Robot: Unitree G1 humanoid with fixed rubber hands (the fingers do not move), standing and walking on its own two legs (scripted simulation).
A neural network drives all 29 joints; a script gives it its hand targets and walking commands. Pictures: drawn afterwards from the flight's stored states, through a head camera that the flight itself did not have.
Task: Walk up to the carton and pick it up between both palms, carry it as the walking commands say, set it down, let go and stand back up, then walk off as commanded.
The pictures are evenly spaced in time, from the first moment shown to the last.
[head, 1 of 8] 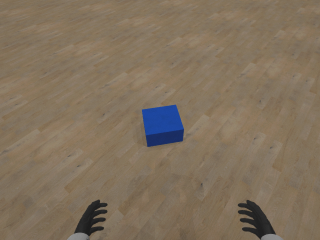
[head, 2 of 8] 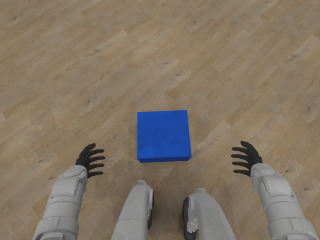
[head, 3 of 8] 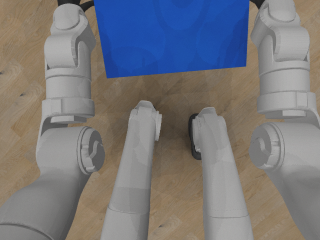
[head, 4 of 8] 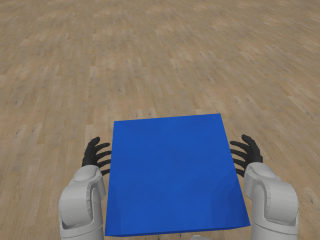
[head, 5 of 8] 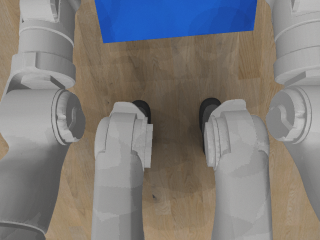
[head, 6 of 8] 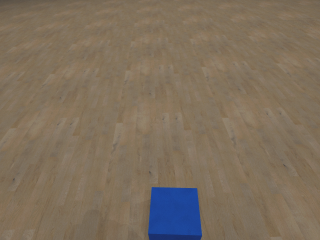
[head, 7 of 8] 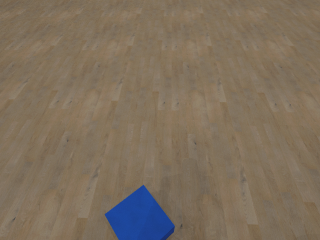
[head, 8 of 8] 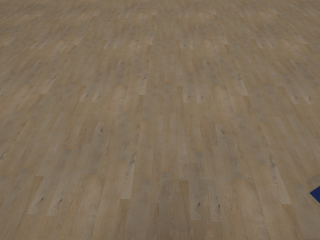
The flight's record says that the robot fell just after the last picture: no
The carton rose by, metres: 0.73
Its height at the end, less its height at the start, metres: +0.00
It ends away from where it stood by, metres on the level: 1.07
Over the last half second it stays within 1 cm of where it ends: yes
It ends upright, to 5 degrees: yes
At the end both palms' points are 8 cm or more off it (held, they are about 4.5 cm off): yes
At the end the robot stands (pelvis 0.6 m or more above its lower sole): yes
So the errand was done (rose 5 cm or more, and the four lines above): yes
